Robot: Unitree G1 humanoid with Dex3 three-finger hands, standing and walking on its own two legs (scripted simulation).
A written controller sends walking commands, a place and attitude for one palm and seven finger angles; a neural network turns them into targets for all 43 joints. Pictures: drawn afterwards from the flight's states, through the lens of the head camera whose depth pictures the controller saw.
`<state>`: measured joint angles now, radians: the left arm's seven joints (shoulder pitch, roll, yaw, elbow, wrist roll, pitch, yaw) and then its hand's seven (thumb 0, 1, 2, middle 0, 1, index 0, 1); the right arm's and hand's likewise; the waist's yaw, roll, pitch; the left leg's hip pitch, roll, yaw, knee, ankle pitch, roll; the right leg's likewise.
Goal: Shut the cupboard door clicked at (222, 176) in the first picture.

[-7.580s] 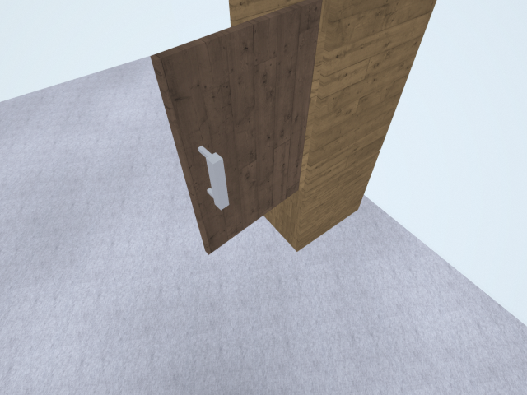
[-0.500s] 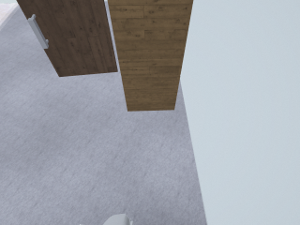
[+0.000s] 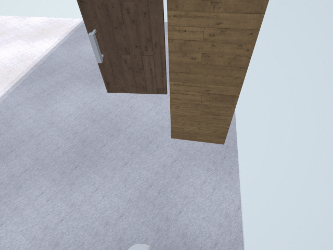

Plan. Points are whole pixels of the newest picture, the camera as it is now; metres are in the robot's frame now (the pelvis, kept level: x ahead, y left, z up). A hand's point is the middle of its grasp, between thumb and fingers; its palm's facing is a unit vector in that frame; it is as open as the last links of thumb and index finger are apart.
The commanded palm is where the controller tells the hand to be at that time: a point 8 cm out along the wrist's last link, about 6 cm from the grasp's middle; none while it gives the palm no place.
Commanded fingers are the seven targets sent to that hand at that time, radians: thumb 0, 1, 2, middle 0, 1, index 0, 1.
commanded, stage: take the last steps up to it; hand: left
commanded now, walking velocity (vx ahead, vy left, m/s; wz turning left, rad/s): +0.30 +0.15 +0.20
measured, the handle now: (97, 46) +0.99 +0.44 -0.02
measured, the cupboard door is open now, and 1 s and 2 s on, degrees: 95 95 95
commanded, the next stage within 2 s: come to a stop and stand still in 1.22 s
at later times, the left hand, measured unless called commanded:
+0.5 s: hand (72, 243) +0.16 +0.30 -0.17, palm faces +0.13 -0.97 -0.21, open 7.4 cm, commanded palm none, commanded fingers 0.00 0.90 0.90 -0.20 -0.30 -0.20 -0.30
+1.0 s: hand (84, 184) +0.33 +0.31 -0.15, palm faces +0.12 -0.97 -0.21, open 7.2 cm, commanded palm none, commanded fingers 0.00 0.90 0.90 -0.20 -0.30 -0.20 -0.30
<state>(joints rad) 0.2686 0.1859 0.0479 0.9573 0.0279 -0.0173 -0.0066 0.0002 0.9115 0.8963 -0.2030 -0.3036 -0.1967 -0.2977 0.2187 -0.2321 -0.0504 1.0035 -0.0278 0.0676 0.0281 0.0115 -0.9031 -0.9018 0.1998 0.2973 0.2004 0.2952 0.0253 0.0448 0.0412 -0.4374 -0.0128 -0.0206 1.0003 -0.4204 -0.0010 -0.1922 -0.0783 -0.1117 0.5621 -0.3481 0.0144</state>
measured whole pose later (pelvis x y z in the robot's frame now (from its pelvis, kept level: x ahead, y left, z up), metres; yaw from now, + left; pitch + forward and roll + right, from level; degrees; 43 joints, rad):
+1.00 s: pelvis +0.35 +0.13 +0.02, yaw +3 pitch +1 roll +1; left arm 0.33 0.17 0.05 1.06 0.02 -0.07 0.00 -0.01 0.94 0.90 -0.21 -0.30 -0.20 -0.30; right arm 0.22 -0.18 -0.04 1.04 -0.02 0.00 0.03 0.01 -0.91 -0.90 0.19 0.30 0.19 0.29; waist 0.02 0.00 0.05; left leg -0.50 0.09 0.06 0.78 -0.23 -0.04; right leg -0.09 -0.06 -0.14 0.32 -0.24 0.00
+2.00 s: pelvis +0.50 +0.23 +0.01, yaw +2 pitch +1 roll -1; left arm 0.17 0.20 0.05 1.00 0.01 0.07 0.03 0.00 0.91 0.90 -0.20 -0.30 -0.20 -0.30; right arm 0.21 -0.16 -0.02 1.02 -0.03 0.02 -0.04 0.01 -0.92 -0.90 0.20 0.30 0.20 0.30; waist 0.01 -0.02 0.07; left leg -0.23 0.01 0.10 0.47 -0.26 0.06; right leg -0.31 -0.02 0.01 0.83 -0.49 0.01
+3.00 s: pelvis +0.50 +0.21 +0.00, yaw +0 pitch -1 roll +1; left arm 0.28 0.16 -0.02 1.07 0.02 -0.02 0.05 0.00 0.91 0.90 -0.20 -0.30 -0.20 -0.30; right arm 0.26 -0.18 0.01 1.07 -0.02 -0.01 -0.02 0.02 -0.94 -0.90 0.20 0.30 0.20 0.29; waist -0.01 0.02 0.01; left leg -0.23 0.01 0.11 0.53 -0.29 0.03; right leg -0.12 -0.03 0.01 0.51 -0.38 0.02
